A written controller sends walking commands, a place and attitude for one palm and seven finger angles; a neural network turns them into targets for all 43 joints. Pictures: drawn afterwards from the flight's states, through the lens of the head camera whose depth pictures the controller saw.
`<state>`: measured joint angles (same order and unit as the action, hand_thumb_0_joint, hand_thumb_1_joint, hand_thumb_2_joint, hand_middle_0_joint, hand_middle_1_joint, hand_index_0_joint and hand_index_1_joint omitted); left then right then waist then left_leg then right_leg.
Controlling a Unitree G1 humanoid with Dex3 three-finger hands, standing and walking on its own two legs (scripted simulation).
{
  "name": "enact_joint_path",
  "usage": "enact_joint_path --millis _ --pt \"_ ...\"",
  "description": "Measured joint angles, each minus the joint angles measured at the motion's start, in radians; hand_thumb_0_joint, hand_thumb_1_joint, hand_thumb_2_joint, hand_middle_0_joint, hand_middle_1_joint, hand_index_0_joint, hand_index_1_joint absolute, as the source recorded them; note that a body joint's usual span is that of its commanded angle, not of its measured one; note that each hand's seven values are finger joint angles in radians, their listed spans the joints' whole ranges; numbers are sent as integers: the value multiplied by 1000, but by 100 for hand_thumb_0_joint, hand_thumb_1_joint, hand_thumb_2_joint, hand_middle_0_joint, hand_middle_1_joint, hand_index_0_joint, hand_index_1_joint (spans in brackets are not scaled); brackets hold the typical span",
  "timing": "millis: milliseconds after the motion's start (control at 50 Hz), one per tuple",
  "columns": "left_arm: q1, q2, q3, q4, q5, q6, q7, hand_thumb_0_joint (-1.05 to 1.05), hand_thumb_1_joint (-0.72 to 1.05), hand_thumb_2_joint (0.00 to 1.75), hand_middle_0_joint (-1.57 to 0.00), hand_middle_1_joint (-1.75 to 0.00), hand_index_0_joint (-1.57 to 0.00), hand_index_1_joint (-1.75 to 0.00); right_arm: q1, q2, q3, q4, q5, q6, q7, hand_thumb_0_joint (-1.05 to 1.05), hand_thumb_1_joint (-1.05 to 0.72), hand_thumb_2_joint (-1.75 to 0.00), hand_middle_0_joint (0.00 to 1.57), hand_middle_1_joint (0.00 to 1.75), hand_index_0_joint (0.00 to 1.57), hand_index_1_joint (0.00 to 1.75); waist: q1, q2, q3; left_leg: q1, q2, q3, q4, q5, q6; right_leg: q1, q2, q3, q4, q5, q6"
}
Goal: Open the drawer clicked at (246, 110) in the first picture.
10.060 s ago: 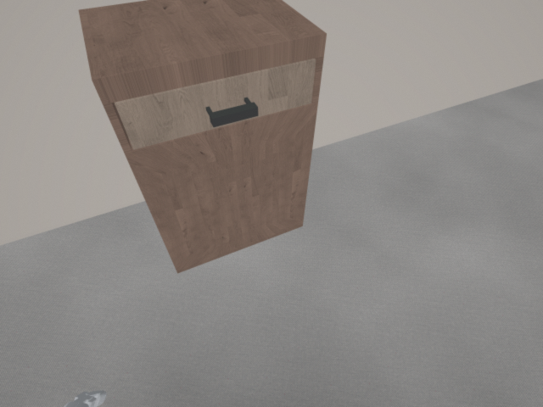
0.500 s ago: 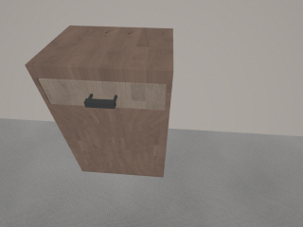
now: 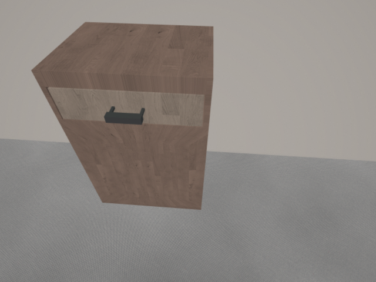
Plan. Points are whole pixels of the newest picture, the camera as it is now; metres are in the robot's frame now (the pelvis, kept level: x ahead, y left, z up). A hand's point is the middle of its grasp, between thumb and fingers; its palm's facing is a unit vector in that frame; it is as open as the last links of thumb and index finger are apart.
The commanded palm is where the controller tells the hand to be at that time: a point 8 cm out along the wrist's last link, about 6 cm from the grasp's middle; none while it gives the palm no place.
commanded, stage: come to a stop and stand still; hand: left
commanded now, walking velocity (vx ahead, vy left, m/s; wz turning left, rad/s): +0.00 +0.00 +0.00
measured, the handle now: (125, 114) +0.65 +0.26 -0.04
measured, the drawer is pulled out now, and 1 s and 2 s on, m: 0.00 0.00 0.00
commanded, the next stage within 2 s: look again from close up in 0.20 s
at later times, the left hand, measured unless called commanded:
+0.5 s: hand out of the picture -0.01 +0.16 -0.18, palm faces +0.07 -0.98 -0.17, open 7.3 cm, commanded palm none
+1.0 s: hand out of the picture +0.02 +0.16 -0.17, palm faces +0.06 -0.98 -0.18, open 7.3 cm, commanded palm none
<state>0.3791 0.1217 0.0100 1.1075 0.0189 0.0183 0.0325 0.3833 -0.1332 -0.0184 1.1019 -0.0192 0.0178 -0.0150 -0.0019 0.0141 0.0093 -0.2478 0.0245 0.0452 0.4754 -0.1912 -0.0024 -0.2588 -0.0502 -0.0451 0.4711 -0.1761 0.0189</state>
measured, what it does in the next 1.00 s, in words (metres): stands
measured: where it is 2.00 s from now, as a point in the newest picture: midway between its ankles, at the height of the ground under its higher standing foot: outside the picture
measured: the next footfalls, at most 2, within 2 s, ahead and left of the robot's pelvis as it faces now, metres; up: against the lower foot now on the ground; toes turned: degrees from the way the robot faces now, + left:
left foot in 1.50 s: +0.18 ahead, +0.14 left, +0.00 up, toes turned +8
right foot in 1.86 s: +0.24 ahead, -0.03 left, +0.00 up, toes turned +0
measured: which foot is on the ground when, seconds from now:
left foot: down 0.00-1.00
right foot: down 0.00-1.00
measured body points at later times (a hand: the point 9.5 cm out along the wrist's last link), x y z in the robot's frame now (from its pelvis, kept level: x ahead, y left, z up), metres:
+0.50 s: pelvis +0.01 +0.00 +0.00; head +0.01 -0.01 +0.45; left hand -0.01 +0.21 -0.16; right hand -0.01 -0.22 -0.16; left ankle +0.04 +0.12 -0.74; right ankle +0.05 -0.13 -0.74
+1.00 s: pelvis +0.03 +0.00 +0.00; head +0.03 -0.01 +0.45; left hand +0.02 +0.21 -0.16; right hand +0.02 -0.22 -0.16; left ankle +0.04 +0.12 -0.74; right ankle +0.05 -0.13 -0.74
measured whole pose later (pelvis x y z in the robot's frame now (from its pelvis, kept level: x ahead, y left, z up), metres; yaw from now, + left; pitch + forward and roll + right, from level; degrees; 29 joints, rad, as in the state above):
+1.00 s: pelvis +0.03 +0.00 +0.00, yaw +0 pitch -1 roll +0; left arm 0.32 0.12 0.02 1.09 0.02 0.00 0.03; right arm 0.32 -0.15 -0.01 1.09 -0.02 0.00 -0.02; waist 0.00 0.01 0.01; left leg -0.22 0.03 0.04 0.47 -0.23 -0.01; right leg -0.23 -0.04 -0.04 0.47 -0.22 0.02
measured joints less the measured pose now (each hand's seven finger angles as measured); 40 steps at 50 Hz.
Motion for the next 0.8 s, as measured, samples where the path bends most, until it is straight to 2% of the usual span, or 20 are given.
enact_joint_path --millis 320,800 --pt "-14 -20 12 -20 4 -8 -1 0 91 89 -20 -30 -20 -30 -26 5 -7 -28 -4 -7 -2 1 -90 -90 20 30 20 30 4 -1 -18 -41 4 -7 34 -13 -3 -38 8 4 30 -12 -4" --pt "-64 -1 7 -23 -1 -17 1 0 91 89 -20 -30 -20 -30 -63 -3 5 -17 3 -19 -4 1 -90 -90 20 30 20 30 1 3 12 20 1 -8 -16 -19 -7 20 7 2 -11 -23 -2"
